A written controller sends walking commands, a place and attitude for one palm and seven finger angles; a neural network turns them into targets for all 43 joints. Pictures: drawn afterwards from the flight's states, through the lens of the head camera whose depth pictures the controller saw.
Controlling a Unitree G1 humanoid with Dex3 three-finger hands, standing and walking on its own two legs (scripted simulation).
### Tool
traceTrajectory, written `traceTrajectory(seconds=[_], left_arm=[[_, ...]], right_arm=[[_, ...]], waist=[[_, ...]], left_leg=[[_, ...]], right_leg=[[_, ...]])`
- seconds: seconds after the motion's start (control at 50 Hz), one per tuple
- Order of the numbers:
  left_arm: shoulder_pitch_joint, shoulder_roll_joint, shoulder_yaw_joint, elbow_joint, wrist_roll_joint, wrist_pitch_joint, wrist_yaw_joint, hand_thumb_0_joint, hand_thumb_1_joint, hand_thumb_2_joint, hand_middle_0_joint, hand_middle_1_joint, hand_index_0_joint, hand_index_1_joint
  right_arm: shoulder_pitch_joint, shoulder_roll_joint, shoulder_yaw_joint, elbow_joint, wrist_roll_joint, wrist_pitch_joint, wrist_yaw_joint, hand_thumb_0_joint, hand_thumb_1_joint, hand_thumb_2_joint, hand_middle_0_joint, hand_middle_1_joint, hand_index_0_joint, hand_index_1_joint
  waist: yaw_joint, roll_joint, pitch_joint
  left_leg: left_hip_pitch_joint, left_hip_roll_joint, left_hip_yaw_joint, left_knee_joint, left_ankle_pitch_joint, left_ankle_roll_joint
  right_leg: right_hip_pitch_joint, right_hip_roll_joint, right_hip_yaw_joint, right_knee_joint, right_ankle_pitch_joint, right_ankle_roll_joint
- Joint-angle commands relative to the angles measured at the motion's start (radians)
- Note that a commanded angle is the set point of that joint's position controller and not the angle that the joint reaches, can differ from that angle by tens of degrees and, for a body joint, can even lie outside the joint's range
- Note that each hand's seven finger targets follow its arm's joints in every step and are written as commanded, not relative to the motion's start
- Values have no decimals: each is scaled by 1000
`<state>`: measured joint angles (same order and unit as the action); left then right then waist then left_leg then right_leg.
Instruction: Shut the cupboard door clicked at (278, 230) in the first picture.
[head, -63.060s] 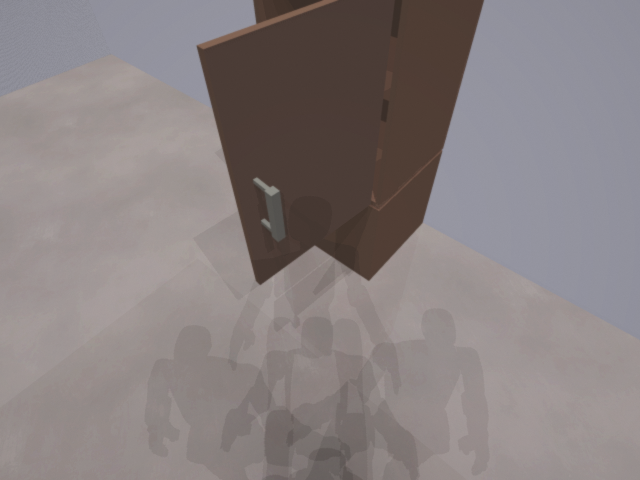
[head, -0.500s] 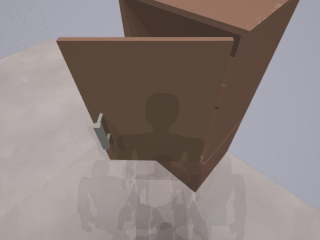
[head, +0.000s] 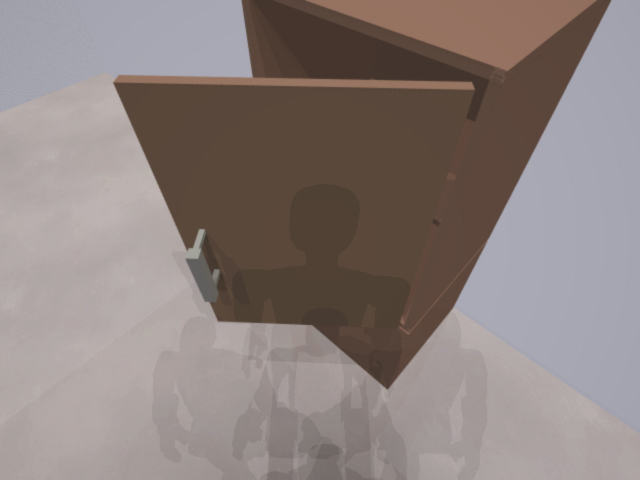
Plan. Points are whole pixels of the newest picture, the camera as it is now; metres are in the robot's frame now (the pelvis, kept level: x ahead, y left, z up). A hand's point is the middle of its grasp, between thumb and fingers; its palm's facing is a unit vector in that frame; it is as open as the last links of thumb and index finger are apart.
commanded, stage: look again from close up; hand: left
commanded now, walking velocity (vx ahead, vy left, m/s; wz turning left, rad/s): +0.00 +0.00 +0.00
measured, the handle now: (206, 266) +0.46 +0.23 -0.08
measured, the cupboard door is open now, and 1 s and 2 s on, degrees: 40 40 40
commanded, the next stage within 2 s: raise the hand and make a fist in 0.28 s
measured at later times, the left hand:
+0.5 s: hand out of the picture +0.13 +0.20 -0.09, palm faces +0.25 -0.95 -0.18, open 7.3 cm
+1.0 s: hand out of the picture +0.13 +0.19 -0.06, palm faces +0.03 -1.00 -0.06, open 5.2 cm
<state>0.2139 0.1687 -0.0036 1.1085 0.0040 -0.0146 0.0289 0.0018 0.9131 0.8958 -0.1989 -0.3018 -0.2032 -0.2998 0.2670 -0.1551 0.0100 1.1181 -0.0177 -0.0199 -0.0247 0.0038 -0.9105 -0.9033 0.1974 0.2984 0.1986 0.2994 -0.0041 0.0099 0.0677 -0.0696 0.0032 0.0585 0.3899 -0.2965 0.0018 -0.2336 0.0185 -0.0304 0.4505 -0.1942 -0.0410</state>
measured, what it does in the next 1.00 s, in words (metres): lowers itself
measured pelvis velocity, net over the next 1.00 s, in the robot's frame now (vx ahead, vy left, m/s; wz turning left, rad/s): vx -0.07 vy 0.01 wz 0.08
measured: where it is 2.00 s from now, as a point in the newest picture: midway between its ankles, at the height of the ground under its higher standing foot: outside the picture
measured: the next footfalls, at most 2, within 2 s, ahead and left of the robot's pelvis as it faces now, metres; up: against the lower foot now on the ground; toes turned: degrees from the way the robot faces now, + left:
none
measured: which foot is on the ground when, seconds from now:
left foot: down 0.00-1.00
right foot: down 0.00-1.00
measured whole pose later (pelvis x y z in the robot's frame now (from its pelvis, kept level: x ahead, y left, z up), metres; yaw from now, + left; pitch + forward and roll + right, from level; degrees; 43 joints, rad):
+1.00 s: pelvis -0.07 +0.01 -0.14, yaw +5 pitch +16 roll -2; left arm 0.39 0.22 0.07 -0.11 -0.26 -0.59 -0.27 0.02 0.90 0.90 -0.59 -0.73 -0.59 -0.73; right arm 0.11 -0.23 0.02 0.49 -0.01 -0.23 -0.03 0.01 -0.91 -0.90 0.20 0.30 0.20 0.30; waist 0.06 0.02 -0.11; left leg -1.05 -0.01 -0.04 1.41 -0.63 0.02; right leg -1.12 -0.05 -0.13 1.30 -0.46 -0.05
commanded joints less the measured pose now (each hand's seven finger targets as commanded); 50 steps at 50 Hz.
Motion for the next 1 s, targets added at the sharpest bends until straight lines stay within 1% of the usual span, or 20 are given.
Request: traceTrajectory(seconds=[0.0,0.34,0.36,0.38,0.4,0.42,0.44,0.46,0.48,0.5,0.54,0.58,0.64,0.7,0.74,0.8,0.84,0.9,0.94,0.98], left_arm=[[40,123,19,-37,2,-18,5,0,900,900,-200,-300,-200,-300],[45,114,20,-31,3,-14,4,0,900,900,-200,-300,-200,-300],[193,119,22,18,9,-35,47,0,900,900,-200,-300,-200,-300],[-723,737,465,-1543,-131,-318,42,0,900,900,-200,-300,-200,-300],[-56,185,34,-1230,-122,-216,42,0,900,900,-218,-320,-218,-320],[-31,191,122,-1216,-171,-168,81,0,900,900,-237,-340,-237,-340],[193,-119,-62,-978,-177,-85,56,0,900,900,-255,-360,-255,-360],[-32,-2,1,-1058,-183,-131,67,0,900,900,-273,-380,-273,-380],[7,7,41,-975,-173,-183,48,0,900,900,-292,-400,-292,-400],[76,-15,44,-859,-176,-244,15,0,900,900,-310,-420,-310,-420],[325,-45,82,-736,-211,-381,-82,0,900,900,-347,-460,-347,-460],[446,-27,125,-791,-255,-543,-209,0,900,900,-383,-500,-383,-500],[401,57,163,-815,-244,-715,-372,0,900,900,-438,-560,-438,-560],[264,116,181,-966,-240,-699,-378,0,900,900,-493,-620,-493,-620],[122,160,207,-1144,-260,-699,-338,0,900,900,-530,-660,-530,-660],[7,156,169,-1461,-268,-747,-275,0,900,900,-585,-720,-585,-720],[5,132,106,-1560,-269,-753,-266,0,900,900,-622,-760,-622,-760],[26,109,27,-1506,-255,-693,-303,0,900,900,-677,-820,-677,-820],[99,111,20,-1369,-242,-584,-336,0,900,900,-713,-860,-713,-860],[207,131,52,-1259,-228,-438,-364,0,900,900,-750,-900,-750,-900]], right_arm=[[84,-102,-18,-16,5,-15,-10,0,-900,-900,200,300,200,300],[87,-98,-16,-6,5,-15,-12,0,-900,-900,200,300,200,300],[-22,-124,-26,-68,16,-28,-4,0,-900,-900,200,300,200,300],[78,-356,-83,-377,5,-220,-141,0,-900,-900,200,300,200,300],[-73,-178,-8,-379,52,-273,-120,0,-900,-900,200,300,200,300],[-81,-214,-8,-349,36,-299,-104,0,-900,-900,200,300,200,300],[-74,-146,-8,-341,49,-320,-72,0,-900,-900,200,300,200,300],[-52,-213,-39,-383,50,-336,-58,0,-900,-900,200,300,200,300],[-44,-213,-57,-417,36,-342,-51,0,-900,-900,200,300,200,300],[-55,-213,-65,-439,29,-346,-43,0,-900,-900,200,300,200,300],[-70,-195,-79,-512,18,-356,-13,0,-900,-900,200,300,200,300],[-97,-199,-95,-579,9,-350,19,0,-900,-900,200,300,200,300],[-139,-219,-111,-665,7,-321,59,0,-900,-900,200,300,200,300],[-173,-215,-106,-754,17,-293,52,0,-900,-900,200,300,200,300],[-163,-214,-104,-791,15,-290,39,0,-900,-900,200,300,200,300],[-127,-206,-90,-799,9,-285,18,0,-900,-900,200,300,200,300],[-100,-216,-86,-777,5,-281,0,0,-900,-900,200,300,200,300],[-91,-233,-71,-768,16,-273,-19,0,-900,-900,200,300,200,300],[-77,-236,-64,-765,31,-261,-29,0,-900,-900,200,300,200,300],[-82,-234,-66,-785,55,-236,-34,0,-900,-900,200,300,200,300]], waist=[[-1,-11,-28],[5,-13,-4],[56,-21,-106],[-103,12,-465],[-31,343,-534],[17,301,-484],[-23,162,-268],[-63,58,-86],[-69,-82,3],[-54,-230,80],[23,-356,27],[69,-360,-106],[68,-132,-219],[81,26,-292],[67,84,-366],[19,174,-509],[-24,121,-543],[-72,67,-461],[-74,6,-416],[-39,-65,-397]], left_leg=[[-88,99,-77,-75,137,24],[-105,99,-87,-88,122,28],[-116,122,-26,126,238,4],[159,87,-27,149,477,26],[49,-18,-9,149,516,28],[36,16,-26,95,564,-11],[-83,27,-54,62,450,-14],[-216,13,-101,94,236,-8],[-339,5,-109,121,104,-1],[-432,-9,-109,169,8,7],[-555,-34,-85,277,-49,-2],[-646,-52,-56,389,-51,-21],[-749,-69,-40,544,-52,-26],[-853,-73,-20,621,-110,0],[-875,-60,-41,656,-157,9],[-800,-43,-79,705,-115,23],[-799,-28,-100,740,-101,30],[-887,-20,-118,771,-186,34],[-940,-23,-123,763,-234,33],[-980,-22,-118,726,-274,29]], right_leg=[[90,-134,142,-61,198,-23],[87,-129,133,-70,147,-20],[141,-186,140,13,653,10],[160,-101,118,113,397,27],[121,-24,51,173,288,6],[95,-27,0,87,193,-3],[9,-41,-39,67,122,19],[-77,-49,-14,62,61,24],[-175,-52,-44,79,-55,30],[-268,-49,-40,88,-171,37],[-297,-63,-11,157,-283,29],[-261,-72,36,263,-212,21],[-312,-90,85,424,-114,-9],[-451,-73,101,524,-239,-14],[-505,-65,117,553,-341,-10],[-556,-41,80,612,-264,-9],[-595,-30,72,633,-240,-4],[-642,-26,60,613,-331,8],[-639,-31,51,591,-386,16],[-601,-37,53,557,-446,24]])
